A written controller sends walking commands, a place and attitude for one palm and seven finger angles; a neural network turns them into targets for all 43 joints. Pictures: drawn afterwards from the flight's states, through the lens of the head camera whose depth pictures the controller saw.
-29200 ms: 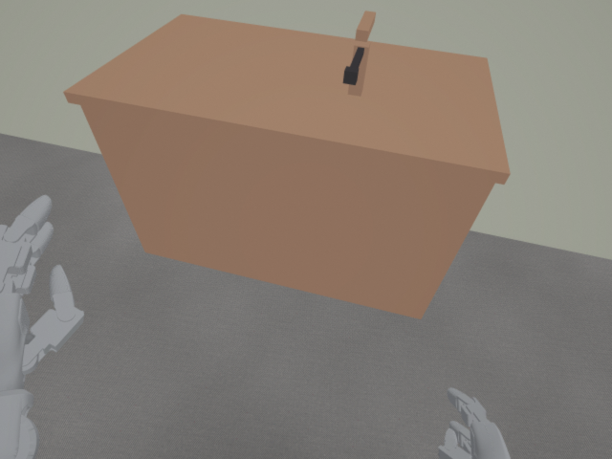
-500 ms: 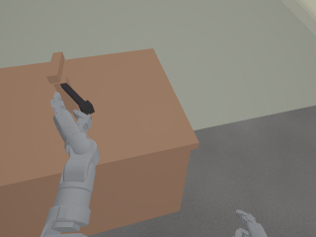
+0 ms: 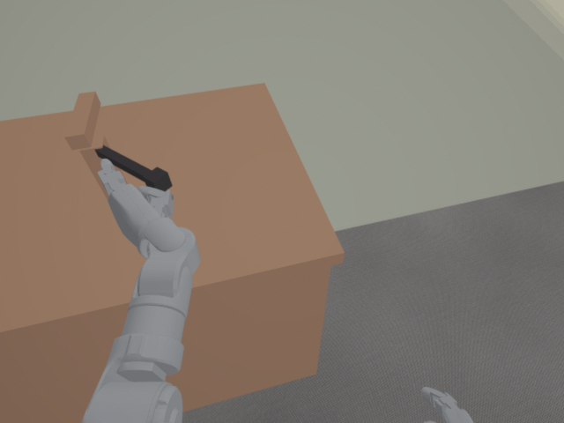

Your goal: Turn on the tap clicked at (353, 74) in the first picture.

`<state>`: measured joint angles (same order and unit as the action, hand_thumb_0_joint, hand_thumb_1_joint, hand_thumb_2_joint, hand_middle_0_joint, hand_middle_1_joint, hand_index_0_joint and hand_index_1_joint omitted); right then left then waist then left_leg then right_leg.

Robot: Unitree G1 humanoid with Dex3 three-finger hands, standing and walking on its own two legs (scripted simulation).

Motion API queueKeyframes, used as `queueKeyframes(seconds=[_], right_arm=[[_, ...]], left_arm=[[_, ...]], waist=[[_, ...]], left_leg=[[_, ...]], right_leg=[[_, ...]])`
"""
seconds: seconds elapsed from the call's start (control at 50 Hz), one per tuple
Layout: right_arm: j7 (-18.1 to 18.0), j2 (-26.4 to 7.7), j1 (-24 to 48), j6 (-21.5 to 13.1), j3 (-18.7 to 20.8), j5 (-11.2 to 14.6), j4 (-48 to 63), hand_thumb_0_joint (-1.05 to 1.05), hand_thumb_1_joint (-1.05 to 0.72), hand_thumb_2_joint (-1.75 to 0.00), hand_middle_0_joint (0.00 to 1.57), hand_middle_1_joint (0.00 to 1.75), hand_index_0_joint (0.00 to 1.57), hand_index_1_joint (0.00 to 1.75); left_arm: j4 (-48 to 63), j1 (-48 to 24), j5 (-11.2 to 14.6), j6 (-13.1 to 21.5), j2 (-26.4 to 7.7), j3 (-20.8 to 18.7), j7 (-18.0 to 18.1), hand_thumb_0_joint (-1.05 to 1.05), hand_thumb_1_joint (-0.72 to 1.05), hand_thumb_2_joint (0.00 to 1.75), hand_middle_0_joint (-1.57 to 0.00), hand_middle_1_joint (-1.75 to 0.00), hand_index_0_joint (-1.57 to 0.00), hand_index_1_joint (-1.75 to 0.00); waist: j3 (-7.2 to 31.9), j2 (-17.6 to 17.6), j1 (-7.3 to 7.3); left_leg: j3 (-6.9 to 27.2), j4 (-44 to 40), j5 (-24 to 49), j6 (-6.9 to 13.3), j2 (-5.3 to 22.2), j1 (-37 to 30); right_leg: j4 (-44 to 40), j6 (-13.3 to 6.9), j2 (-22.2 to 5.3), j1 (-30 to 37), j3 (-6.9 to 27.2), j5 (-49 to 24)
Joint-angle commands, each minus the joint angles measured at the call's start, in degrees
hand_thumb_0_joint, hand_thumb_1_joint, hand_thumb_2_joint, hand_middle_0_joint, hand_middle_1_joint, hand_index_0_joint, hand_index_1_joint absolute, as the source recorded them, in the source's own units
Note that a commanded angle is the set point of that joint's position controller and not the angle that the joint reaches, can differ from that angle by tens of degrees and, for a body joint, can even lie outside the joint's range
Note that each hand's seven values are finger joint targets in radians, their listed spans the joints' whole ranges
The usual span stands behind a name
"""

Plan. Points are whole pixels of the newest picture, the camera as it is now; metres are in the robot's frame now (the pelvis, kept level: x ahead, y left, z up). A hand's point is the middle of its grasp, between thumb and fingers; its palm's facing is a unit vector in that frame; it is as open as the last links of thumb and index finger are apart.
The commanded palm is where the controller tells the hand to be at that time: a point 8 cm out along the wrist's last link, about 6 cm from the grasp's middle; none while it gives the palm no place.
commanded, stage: push the lever round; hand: left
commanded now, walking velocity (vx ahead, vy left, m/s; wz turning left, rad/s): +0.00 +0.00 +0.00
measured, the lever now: (157, 181) +0.43 +0.21 +0.13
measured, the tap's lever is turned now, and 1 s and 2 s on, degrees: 41 68 76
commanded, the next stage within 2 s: lift the hand up off the lever in 1.10 s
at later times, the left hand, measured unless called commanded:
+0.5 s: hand (192, 177) +0.45 +0.16 +0.12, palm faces +0.77 -0.62 -0.13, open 7.6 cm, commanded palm +0.40 +0.18 +0.13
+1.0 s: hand (201, 168) +0.47 +0.15 +0.12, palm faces +0.80 -0.59 -0.15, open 8.1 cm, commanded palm +0.43 +0.18 +0.13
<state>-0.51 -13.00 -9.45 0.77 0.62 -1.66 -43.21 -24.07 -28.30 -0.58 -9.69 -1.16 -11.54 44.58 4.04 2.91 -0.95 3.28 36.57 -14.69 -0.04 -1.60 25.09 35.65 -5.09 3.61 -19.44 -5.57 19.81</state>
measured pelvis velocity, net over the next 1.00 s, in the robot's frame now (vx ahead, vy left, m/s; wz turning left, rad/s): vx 0.01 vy -0.01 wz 0.01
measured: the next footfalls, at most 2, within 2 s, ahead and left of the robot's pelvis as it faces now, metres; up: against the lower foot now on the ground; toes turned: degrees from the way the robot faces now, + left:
none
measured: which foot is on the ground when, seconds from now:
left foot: down 0.00-1.00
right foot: down 0.00-1.00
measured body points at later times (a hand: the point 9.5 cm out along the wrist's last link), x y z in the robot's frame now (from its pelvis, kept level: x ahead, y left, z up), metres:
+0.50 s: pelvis +0.00 -0.01 -0.01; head +0.03 -0.02 +0.44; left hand +0.41 +0.19 +0.13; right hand +0.11 -0.25 -0.14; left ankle +0.04 +0.12 -0.72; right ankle -0.01 -0.06 -0.72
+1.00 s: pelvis +0.01 -0.01 -0.01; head +0.04 -0.03 +0.44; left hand +0.43 +0.18 +0.13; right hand +0.10 -0.26 -0.15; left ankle +0.04 +0.12 -0.72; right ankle -0.01 -0.06 -0.72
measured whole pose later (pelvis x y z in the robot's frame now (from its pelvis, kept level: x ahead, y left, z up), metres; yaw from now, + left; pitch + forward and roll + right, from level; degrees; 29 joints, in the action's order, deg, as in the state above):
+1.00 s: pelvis +0.01 -0.01 -0.01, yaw +0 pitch +11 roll +0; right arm 3.1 -13.1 -13.2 -0.4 1.8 -4.8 -45.1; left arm -46.0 -49.4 -6.3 -9.1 -2.0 -21.4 54.7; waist 7.6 2.7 -4.6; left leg 4.0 41.4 -16.5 -1.1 -1.2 35.5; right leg 41.2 -6.2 4.0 -30.0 -6.5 22.2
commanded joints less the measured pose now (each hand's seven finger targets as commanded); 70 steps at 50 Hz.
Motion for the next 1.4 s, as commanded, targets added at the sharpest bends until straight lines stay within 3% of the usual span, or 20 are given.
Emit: queueKeyframes(seconds=[0.0, 0.06, 0.08, 0.14, 0.18, 0.24, 0.28, 0.36, 0.38, 0.44, 0.48, 0.56, 0.58, 0.6, 0.7, 0.86, 0.96, 1.08, 1.18, 1.38], right_arm=[[-0.35, -6.22, 6.0, -2.43, 2.04, 0.06, 7.59, 0.0, -0.9, -0.9, 0.2, 0.3, 0.2, 0.3], [-0.3, -6.15, 5.75, -2.2, 1.94, -0.07, 7.23, 0.0, -0.9, -0.9, 0.2, 0.3, 0.2, 0.3], [-0.44, -6.53, 5.32, -1.93, 2.18, -0.22, 6.29, 0.0, -0.9, -0.9, 0.2, 0.3, 0.2, 0.3], [-0.2, -6.11, 5.53, -1.96, 1.79, -0.04, 6.61, 0.0, -0.9, -0.9, 0.2, 0.3, 0.2, 0.3], [-0.3, -6.51, 4.61, -1.81, 2.05, -0.28, 5.67, 0.0, -0.9, -0.9, 0.2, 0.3, 0.2, 0.3], [0.27, -6.11, 4.68, -1.96, 2.02, -0.5, 6.28, 0.0, -0.9, -0.9, 0.2, 0.3, 0.2, 0.3], [0.54, -6.43, 3.21, -2.01, 2.48, -1.03, 5.04, 0.0, -0.9, -0.9, 0.2, 0.3, 0.2, 0.3], [1.36, -6.53, 2.39, -2.27, 2.61, -1.43, 5.52, 0.0, -0.9, -0.9, 0.2, 0.3, 0.2, 0.3], [1.31, -6.84, 1.74, -2.1, 2.88, -1.58, 4.74, 0.0, -0.9, -0.9, 0.2, 0.3, 0.2, 0.3], [1.99, -6.59, 1.43, -2.27, 2.86, -1.68, 5.27, 0.0, -0.9, -0.9, 0.2, 0.3, 0.2, 0.3], [2.19, -7.02, 0.49, -2.18, 3.35, -2.05, 4.54, 0.0, -0.9, -0.9, 0.2, 0.3, 0.2, 0.3], [2.97, -6.76, -0.37, -2.51, 3.28, -2.25, 4.74, 0.0, -0.9, -0.9, 0.2, 0.3, 0.2, 0.3], [2.83, -7.14, -0.76, -2.32, 3.5, -2.29, 4.2, 0.0, -0.9, -0.9, 0.2, 0.3, 0.2, 0.3], [3.0, -7.01, -0.66, -2.47, 3.3, -2.24, 4.37, 0.0, -0.9, -0.9, 0.2, 0.3, 0.2, 0.3], [3.1, -6.89, -1.54, -3.2, 3.41, -2.45, 3.73, 0.0, -0.9, -0.9, 0.2, 0.3, 0.2, 0.3], [3.29, -6.93, -2.8, -3.2, 3.43, -2.86, 3.77, 0.0, -0.9, -0.9, 0.2, 0.3, 0.2, 0.3], [2.95, -7.34, -3.6, -3.05, 3.23, -2.75, 3.69, 0.0, -0.9, -0.9, 0.2, 0.3, 0.2, 0.3], [2.67, -7.44, -4.86, -2.8, 3.42, -2.98, 3.62, 0.0, -0.9, -0.9, 0.2, 0.3, 0.2, 0.3], [2.96, -7.66, -5.69, -2.93, 3.31, -2.93, 3.15, 0.0, -0.9, -0.9, 0.2, 0.3, 0.2, 0.3], [3.58, -7.61, -6.45, -3.43, 3.82, -3.24, 3.52, 0.0, -0.9, -0.9, 0.2, 0.3, 0.2, 0.3]], left_arm=[[11.14, -26.97, -2.06, 3.33, -6.56, 1.41, 0.97, 0.0, 0.9, 0.9, -0.15, -0.15, -0.15, -0.15], [8.82, -28.72, -2.32, 2.66, -6.9, 0.69, 1.74, 0.0, 0.9, 0.9, -0.15, -0.15, -0.15, -0.15], [7.89, -29.03, -2.76, 2.42, -9.88, -2.1, 2.17, 0.0, 0.9, 0.9, -0.15, -0.15, -0.15, -0.15], [5.1, -33.28, -2.85, 2.18, -7.72, -0.03, 2.84, 0.0, 0.9, 0.9, -0.15, -0.15, -0.15, -0.15], [2.62, -33.63, -3.3, 2.02, -11.16, -3.88, 3.82, 0.0, 0.9, 0.9, -0.15, -0.15, -0.15, -0.15], [2.21, -36.67, -3.63, 2.29, -7.95, -1.41, 4.56, 0.0, 0.9, 0.9, -0.15, -0.15, -0.15, -0.15], [-0.34, -37.18, -4.62, 2.21, -9.55, -3.58, 5.52, 0.0, 0.9, 0.9, -0.15, -0.15, -0.15, -0.15], [-2.05, -39.8, -4.86, 2.23, -7.48, -2.79, 6.81, 0.0, 0.9, 0.9, -0.15, -0.15, -0.15, -0.15], [-3.27, -39.73, -5.19, 2.07, -9.42, -4.8, 7.18, 0.0, 0.9, 0.9, -0.15, -0.15, -0.15, -0.15], [-3.36, -42.07, -5.41, 1.86, -6.89, -3.16, 7.83, 0.0, 0.9, 0.9, -0.15, -0.15, -0.15, -0.15], [-4.68, -41.66, -5.89, 1.66, -9.19, -5.71, 8.51, 0.0, 0.9, 0.9, -0.15, -0.15, -0.15, -0.15], [-5.23, -43.31, -6.42, 1.71, -6.66, -3.85, 9.18, 0.0, 0.9, 0.9, -0.15, -0.15, -0.15, -0.15], [-6.77, -43.22, -6.67, 1.6, -8.56, -5.35, 9.15, 0.0, 0.9, 0.9, -0.15, -0.15, -0.15, -0.15], [-6.34, -45.49, -6.82, 1.83, -6.78, -3.55, 9.07, 0.0, 0.9, 0.9, -0.15, -0.15, -0.15, -0.15], [-7.12, -49.26, -7.23, 3.01, -7.22, -3.78, 9.36, 0.0, 0.9, 0.9, -0.15, -0.15, -0.15, -0.15], [-8.21, -50.26, -7.83, 3.6, -8.92, -5.3, 9.7, 0.0, 0.9, 0.9, -0.15, -0.15, -0.15, -0.15], [-11.0, -51.31, -7.85, 3.52, -12.27, -7.86, 9.33, 0.0, 0.9, 0.9, -0.15, -0.15, -0.15, -0.15], [-12.34, -52.36, -8.72, 4.42, -15.56, -10.18, 8.81, 0.0, 0.9, 0.9, -0.15, -0.15, -0.15, -0.15], [-15.79, -54.85, -8.91, 4.46, -14.82, -9.22, 8.53, 0.0, 0.9, 0.9, -0.15, -0.15, -0.15, -0.15], [-12.43, -55.66, -8.56, 5.62, -14.85, -9.39, 9.17, 0.0, 0.9, 0.9, -0.15, -0.15, -0.15, -0.15]], waist=[[15.5, -5.4, -1.15], [15.56, -5.68, -1.47], [15.66, -4.59, -1.13], [14.49, -5.35, -2.25], [14.97, -5.11, -1.64], [17.38, -4.25, -2.34], [17.74, -4.01, -2.17], [19.7, -5.65, -2.9], [19.64, -5.04, -2.58], [20.88, -5.29, -3.02], [21.34, -4.79, -2.6], [21.58, -5.49, -3.31], [20.6, -5.67, -3.44], [20.33, -5.82, -3.97], [20.69, -5.08, -4.39], [23.74, -3.91, -4.62], [21.75, -7.12, -5.12], [23.16, -4.93, -5.03], [21.21, -4.94, -6.13], [25.69, -2.67, -5.72]], left_leg=[[-0.63, -1.67, 8.55, 1.3, 0.01, -7.71], [-0.96, -1.01, 8.25, 1.38, -0.11, -6.59], [-0.79, -1.24, 7.68, 1.3, -0.08, -6.44], [-0.94, -1.04, 5.67, 1.45, -0.01, -5.08], [-0.76, -0.91, 5.16, 1.46, -0.17, -4.04], [-1.03, 0.08, 6.33, 1.43, -0.15, -4.0], [-0.59, 0.23, 6.94, 1.35, -0.04, -4.16], [-0.85, 1.61, 8.47, 1.44, 0.05, -3.29], [-0.68, 1.51, 8.49, 1.39, -0.09, -3.2], [-0.93, 2.07, 9.6, 1.33, 0.15, -3.24], [-0.64, 2.31, 10.69, 1.24, 0.23, -3.33], [-0.82, 3.01, 11.02, 1.35, 0.31, -3.29], [-0.48, 2.68, 10.33, 1.33, 0.38, -2.55], [-0.58, 2.63, 9.96, 1.4, 0.44, -2.77], [-0.51, 2.83, 8.57, 1.5, 0.45, -2.48], [-1.16, 4.14, 10.09, 1.5, 0.18, -1.38], [-1.29, 4.14, 7.61, 1.83, 0.02, 2.32], [-1.2, 3.98, 8.02, 1.96, -0.08, 2.26], [-1.04, 4.09, 6.53, 2.15, 0.1, 2.79], [-1.02, 4.11, 9.26, 2.15, 0.2, -0.16]], right_leg=[[-7.35, 4.33, -4.41, 2.15, 4.85, -15.82], [-7.44, 4.91, -5.01, 2.47, 5.51, -18.28], [-7.61, 4.53, -4.54, 2.02, 5.39, -16.11], [-8.15, 4.9, -5.02, 0.73, 5.74, -13.81], [-8.15, 4.8, -4.73, 0.74, 5.98, -12.92], [-6.81, 5.02, -5.13, 0.59, 5.66, -15.51], [-6.06, 4.56, -4.33, -0.71, 4.71, -14.69], [-4.76, 5.12, -4.8, -0.67, 4.6, -18.57], [-4.68, 4.93, -4.52, -1.07, 4.39, -17.91], [-3.89, 5.03, -4.66, -1.23, 4.13, -19.24], [-3.31, 4.75, -4.27, -1.56, 3.6, -19.37], [-2.96, 4.93, -4.2, -2.61, 3.45, -19.89], [-3.06, 4.68, -4.07, -2.95, 3.18, -17.97], [-3.13, 4.59, -3.98, -3.83, 3.13, -16.85], [-3.2, 4.55, -3.8, -4.71, 3.35, -14.89], [-2.09, 5.28, -4.5, -2.8, 4.08, -21.02], [-2.74, 6.33, -5.36, -1.64, 5.12, -22.5], [-2.16, 6.08, -5.29, -0.99, 4.86, -22.65], [-2.66, 6.1, -5.12, -3.47, 4.67, -19.79], [-2.05, 5.57, -4.3, -2.11, 4.14, -20.74]])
